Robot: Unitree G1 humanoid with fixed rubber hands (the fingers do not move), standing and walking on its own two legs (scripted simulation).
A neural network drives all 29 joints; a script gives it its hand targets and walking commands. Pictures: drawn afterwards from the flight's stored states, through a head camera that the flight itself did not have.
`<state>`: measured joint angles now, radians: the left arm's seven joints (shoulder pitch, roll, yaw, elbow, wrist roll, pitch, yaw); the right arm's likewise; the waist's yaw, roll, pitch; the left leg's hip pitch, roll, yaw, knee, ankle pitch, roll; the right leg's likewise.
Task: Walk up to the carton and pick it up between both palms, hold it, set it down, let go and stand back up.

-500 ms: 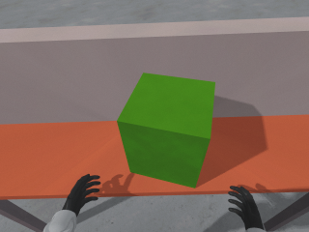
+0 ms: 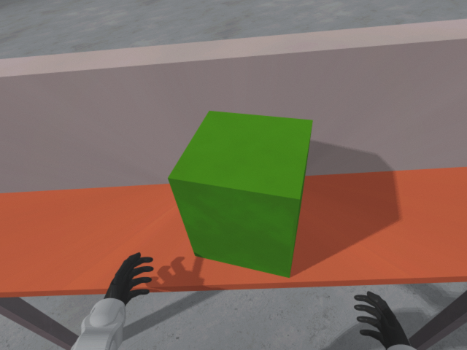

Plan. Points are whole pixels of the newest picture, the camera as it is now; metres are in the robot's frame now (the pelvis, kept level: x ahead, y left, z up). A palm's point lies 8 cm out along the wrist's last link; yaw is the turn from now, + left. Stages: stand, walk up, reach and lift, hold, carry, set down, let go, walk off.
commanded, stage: let go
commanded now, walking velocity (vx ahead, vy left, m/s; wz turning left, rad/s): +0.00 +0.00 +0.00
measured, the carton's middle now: (249, 193) +0.40 +0.02 +0.04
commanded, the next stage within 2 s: stand in 0.42 s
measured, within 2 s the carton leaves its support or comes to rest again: neither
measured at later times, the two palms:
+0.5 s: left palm (119, 299) +0.20 +0.25 -0.01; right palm out of the picture +0.15 -0.23 -0.08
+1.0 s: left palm (116, 304) +0.20 +0.26 -0.02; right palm out of the picture +0.11 -0.24 -0.10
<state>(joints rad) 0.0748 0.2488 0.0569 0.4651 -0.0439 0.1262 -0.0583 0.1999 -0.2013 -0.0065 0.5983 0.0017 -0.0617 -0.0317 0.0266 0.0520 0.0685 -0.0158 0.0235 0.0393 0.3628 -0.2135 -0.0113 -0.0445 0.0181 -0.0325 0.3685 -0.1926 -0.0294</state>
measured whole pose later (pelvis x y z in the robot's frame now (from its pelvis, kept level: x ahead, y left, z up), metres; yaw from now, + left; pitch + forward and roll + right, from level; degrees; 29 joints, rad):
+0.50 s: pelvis +0.00 +0.00 +0.00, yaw +0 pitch -4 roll +0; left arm 0.11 0.26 0.03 0.45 -0.01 0.02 -0.03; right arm 0.21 -0.24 -0.02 0.62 -0.03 -0.03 0.02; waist 0.01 0.04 0.02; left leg -0.12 0.02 0.04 0.42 -0.23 -0.01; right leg -0.15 0.01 -0.03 0.43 -0.21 -0.03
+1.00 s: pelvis +0.00 +0.01 -0.01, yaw +1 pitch -2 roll +0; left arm 0.19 0.28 0.01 0.38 0.00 -0.10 -0.01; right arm 0.28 -0.26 -0.03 0.69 -0.02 -0.02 0.05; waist -0.02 -0.01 -0.01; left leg -0.22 0.00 0.02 0.52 -0.27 0.01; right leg -0.23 -0.01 -0.04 0.51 -0.25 -0.01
